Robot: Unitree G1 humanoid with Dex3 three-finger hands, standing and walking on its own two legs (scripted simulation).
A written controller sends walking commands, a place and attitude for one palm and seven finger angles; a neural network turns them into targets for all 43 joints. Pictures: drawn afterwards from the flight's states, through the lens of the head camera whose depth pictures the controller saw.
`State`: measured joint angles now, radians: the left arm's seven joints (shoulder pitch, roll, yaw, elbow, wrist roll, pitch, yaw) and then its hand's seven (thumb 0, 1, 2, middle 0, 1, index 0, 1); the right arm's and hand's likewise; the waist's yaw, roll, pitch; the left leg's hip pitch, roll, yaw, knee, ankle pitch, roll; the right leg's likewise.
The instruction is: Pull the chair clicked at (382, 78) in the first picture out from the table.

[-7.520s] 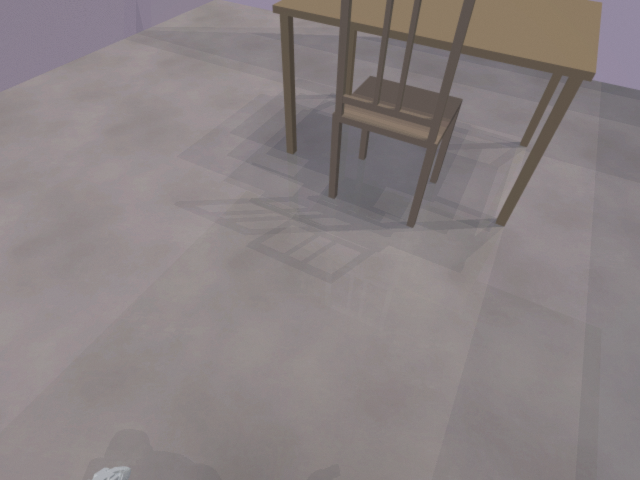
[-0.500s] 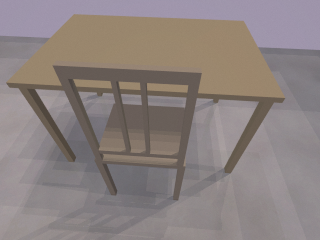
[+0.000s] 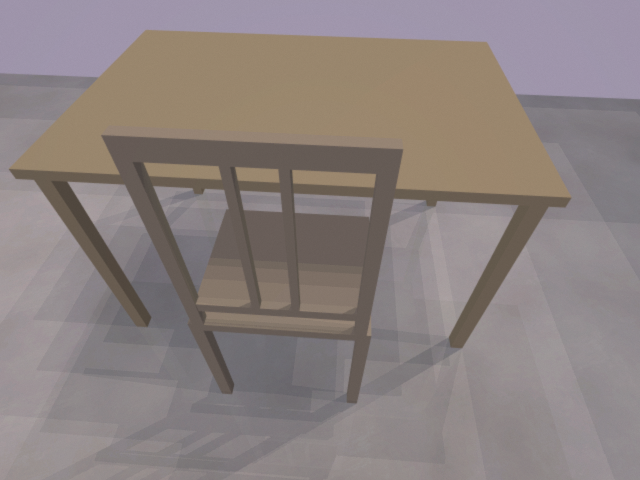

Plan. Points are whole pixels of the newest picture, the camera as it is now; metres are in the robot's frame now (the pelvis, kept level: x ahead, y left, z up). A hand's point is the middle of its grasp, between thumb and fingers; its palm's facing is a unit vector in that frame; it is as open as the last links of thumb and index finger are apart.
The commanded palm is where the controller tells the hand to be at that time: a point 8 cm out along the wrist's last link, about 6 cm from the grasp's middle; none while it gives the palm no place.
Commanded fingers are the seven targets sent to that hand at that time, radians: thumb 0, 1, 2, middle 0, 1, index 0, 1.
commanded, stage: look again from close up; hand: left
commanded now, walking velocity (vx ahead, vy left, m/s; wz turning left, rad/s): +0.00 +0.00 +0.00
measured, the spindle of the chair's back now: (244, 247) +0.50 +0.17 -0.06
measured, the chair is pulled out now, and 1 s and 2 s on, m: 0.00 0.00 0.00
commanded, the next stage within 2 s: shuffle to correct the standing spot in 0.22 s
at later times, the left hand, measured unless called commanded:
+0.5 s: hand out of the picture -0.02 +0.15 -0.18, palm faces +0.06 -0.98 -0.16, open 7.4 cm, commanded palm none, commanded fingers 0.00 0.90 0.90 -0.20 -0.30 -0.20 -0.30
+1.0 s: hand out of the picture +0.04 +0.17 -0.18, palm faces +0.08 -0.97 -0.22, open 7.3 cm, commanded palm none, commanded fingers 0.00 0.90 0.90 -0.20 -0.30 -0.20 -0.30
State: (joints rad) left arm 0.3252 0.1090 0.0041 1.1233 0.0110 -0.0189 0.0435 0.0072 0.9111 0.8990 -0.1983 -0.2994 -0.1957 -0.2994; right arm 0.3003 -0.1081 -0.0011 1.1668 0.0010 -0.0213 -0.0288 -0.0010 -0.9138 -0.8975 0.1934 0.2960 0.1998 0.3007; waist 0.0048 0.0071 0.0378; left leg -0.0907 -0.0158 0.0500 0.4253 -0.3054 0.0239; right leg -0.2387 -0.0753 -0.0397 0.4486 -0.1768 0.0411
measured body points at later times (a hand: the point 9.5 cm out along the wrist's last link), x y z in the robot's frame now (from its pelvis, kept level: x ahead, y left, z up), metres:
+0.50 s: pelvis +0.02 +0.00 +0.00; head +0.02 -0.01 +0.45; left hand -0.02 +0.20 -0.16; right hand -0.02 -0.20 -0.17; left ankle -0.05 +0.10 -0.74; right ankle +0.04 -0.15 -0.74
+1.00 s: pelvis +0.05 +0.00 -0.01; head +0.08 +0.00 +0.44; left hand +0.04 +0.22 -0.16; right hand +0.05 -0.22 -0.17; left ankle -0.05 +0.10 -0.74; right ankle +0.04 -0.15 -0.74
